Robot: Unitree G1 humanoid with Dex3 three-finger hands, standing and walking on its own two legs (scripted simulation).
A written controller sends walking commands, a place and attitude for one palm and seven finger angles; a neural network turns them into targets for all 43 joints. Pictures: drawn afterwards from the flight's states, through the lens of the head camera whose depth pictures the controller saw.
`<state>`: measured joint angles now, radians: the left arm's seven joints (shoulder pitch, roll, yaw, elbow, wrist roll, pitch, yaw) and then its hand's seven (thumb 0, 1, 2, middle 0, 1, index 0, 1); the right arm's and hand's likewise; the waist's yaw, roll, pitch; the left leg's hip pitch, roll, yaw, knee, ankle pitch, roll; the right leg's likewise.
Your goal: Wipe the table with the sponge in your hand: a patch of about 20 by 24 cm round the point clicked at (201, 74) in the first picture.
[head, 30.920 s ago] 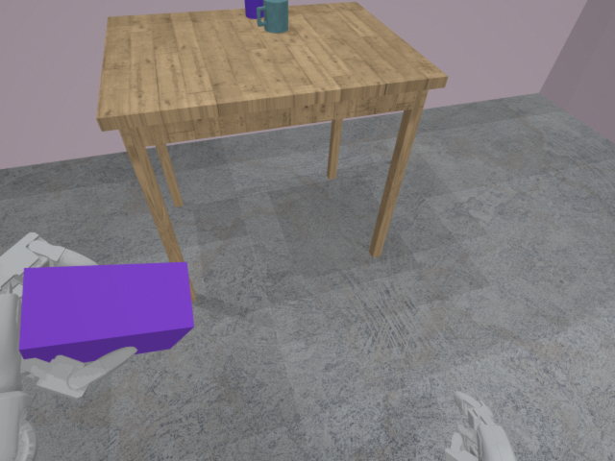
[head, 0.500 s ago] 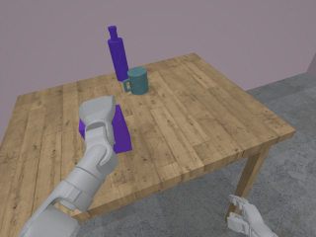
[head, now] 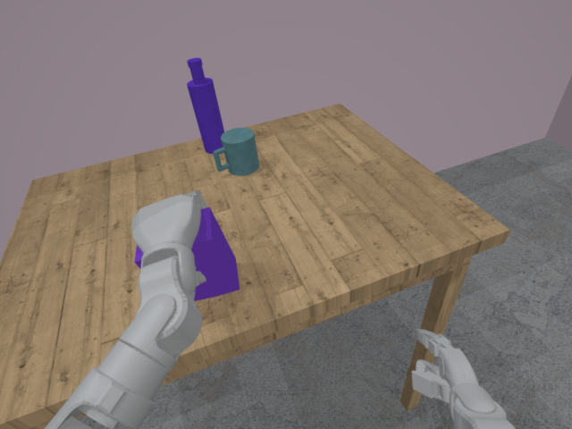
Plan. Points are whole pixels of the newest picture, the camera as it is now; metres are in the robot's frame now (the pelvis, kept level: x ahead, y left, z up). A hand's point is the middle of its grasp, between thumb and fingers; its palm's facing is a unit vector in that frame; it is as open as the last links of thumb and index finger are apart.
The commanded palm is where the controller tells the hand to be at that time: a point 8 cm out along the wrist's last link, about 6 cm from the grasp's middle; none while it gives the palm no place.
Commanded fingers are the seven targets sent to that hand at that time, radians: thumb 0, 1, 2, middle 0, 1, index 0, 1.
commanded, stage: wipe back along the third lane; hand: left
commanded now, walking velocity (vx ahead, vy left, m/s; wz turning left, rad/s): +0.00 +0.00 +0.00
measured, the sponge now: (197, 268) +0.33 +0.19 +0.08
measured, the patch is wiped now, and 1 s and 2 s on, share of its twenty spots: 1.00 1.00 1.00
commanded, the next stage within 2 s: slide back across to the middle lane in 0.20 s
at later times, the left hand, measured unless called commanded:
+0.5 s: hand (179, 264) +0.28 +0.18 +0.14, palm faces +0.23 -0.28 -0.93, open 10.4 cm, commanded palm +0.23 +0.19 +0.18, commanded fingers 0.00 0.10 1.30 -1.20 -1.60 -1.20 -1.60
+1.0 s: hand (123, 281) +0.25 +0.24 +0.15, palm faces +0.21 -0.22 -0.95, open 10.4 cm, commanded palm +0.21 +0.25 +0.20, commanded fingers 0.00 0.10 1.30 -1.20 -1.60 -1.20 -1.60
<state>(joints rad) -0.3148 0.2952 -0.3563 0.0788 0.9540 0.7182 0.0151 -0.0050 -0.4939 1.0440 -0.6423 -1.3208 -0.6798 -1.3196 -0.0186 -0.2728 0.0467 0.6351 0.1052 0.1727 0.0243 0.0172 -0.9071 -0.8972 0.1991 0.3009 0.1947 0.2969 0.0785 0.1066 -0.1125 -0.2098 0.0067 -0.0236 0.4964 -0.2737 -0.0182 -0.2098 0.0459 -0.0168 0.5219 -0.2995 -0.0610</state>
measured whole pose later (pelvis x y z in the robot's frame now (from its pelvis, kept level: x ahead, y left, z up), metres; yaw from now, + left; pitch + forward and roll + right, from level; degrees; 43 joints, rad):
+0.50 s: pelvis +0.00 +0.00 +0.00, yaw -1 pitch -2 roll +1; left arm -0.10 0.31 -0.29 -0.23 0.88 0.68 0.03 -0.01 -0.49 1.04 -0.64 -1.32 -0.68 -1.32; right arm -0.01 -0.25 0.05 0.61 0.09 0.19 0.02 0.02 -0.91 -0.90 0.20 0.30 0.20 0.30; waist 0.09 0.10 -0.09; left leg -0.18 0.02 0.00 0.50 -0.28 -0.02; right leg -0.19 0.05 0.00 0.53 -0.30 -0.06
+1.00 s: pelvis -0.02 +0.00 +0.00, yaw -1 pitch -3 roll +1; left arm -0.01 0.43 -0.15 -0.27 0.83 0.66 -0.03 -0.02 -0.50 1.05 -0.66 -1.31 -0.69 -1.31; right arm 0.00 -0.27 0.06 0.62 0.08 0.14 -0.04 0.02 -0.91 -0.90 0.20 0.30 0.20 0.30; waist 0.10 0.11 -0.06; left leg -0.18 0.02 -0.01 0.49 -0.26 -0.02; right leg -0.18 0.06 0.00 0.51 -0.27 -0.06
